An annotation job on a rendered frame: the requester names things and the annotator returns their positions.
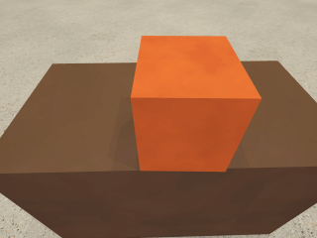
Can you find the carton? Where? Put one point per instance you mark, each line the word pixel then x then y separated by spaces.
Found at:
pixel 192 102

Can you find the pedestal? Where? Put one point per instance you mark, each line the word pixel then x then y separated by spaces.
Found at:
pixel 70 159

